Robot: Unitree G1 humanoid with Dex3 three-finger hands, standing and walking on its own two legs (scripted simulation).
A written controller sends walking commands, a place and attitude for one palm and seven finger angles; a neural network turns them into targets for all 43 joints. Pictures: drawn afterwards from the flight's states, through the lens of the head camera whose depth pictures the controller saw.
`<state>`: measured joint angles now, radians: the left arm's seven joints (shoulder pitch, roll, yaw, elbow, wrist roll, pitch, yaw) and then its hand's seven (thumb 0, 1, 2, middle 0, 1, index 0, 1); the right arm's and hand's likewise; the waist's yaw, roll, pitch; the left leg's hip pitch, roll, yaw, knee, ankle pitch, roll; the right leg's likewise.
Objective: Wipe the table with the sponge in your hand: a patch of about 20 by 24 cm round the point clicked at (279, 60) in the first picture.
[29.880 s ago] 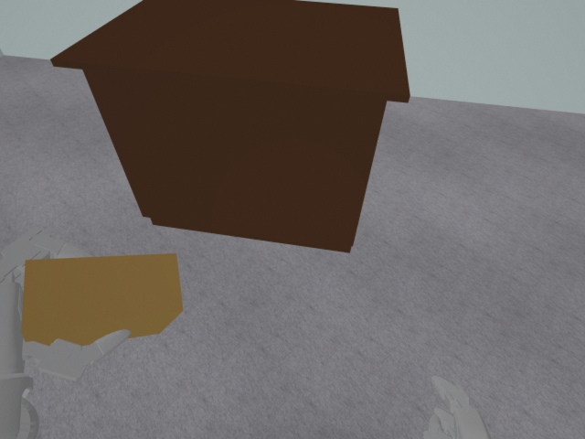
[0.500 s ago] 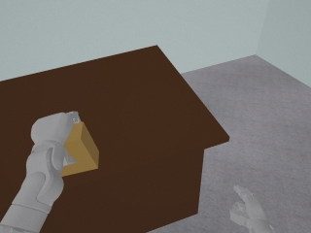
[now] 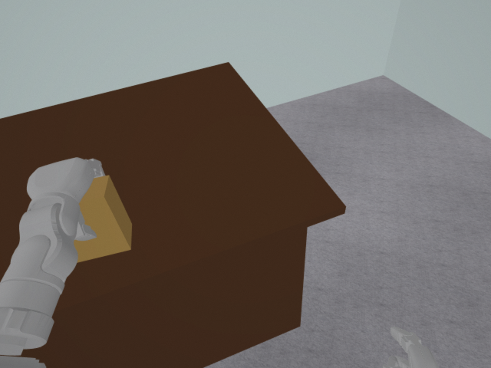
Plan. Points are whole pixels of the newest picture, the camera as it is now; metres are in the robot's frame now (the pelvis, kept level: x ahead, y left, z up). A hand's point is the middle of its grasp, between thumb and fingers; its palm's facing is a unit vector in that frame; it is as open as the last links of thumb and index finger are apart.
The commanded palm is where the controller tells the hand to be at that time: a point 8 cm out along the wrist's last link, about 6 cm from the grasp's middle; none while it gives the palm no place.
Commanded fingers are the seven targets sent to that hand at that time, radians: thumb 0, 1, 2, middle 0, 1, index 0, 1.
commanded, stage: wipe forward along the first lane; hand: left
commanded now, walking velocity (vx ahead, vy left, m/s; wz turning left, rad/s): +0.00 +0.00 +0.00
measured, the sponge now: (93, 229) +0.31 +0.31 +0.07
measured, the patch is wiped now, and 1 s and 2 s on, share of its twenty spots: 0.30 0.60 0.65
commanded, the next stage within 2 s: slide across to the middle lane in 0.94 s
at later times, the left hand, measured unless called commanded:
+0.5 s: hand (80, 187) +0.36 +0.33 +0.13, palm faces -0.08 +0.00 -1.00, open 10.1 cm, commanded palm +0.35 +0.34 +0.17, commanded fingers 0.00 0.10 1.30 -1.20 -1.60 -1.20 -1.60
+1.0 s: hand (80, 170) +0.41 +0.36 +0.13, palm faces -0.11 +0.01 -0.99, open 10.1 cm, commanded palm +0.40 +0.36 +0.16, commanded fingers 0.00 0.10 1.30 -1.20 -1.60 -1.20 -1.60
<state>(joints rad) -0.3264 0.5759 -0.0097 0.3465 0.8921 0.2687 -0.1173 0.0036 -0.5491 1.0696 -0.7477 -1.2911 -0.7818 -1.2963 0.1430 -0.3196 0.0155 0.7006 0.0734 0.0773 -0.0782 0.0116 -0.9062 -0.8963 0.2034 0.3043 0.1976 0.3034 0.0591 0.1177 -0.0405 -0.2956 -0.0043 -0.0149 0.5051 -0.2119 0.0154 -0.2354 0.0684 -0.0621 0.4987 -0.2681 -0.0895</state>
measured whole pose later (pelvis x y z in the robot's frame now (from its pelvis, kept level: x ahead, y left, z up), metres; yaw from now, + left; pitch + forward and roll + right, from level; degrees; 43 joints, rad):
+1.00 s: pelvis +0.01 +0.03 +0.00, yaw +0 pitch +7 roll -1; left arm -0.70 0.65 0.00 0.86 0.98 0.08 -0.05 0.01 -0.58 1.09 -0.76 -1.29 -0.79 -1.31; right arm 0.24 -0.32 0.00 0.72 0.09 0.11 -0.06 0.01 -0.91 -0.90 0.20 0.30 0.20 0.30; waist 0.01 0.09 -0.08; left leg -0.43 -0.02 -0.01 0.53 -0.22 0.03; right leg -0.35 0.05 -0.05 0.49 -0.26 -0.06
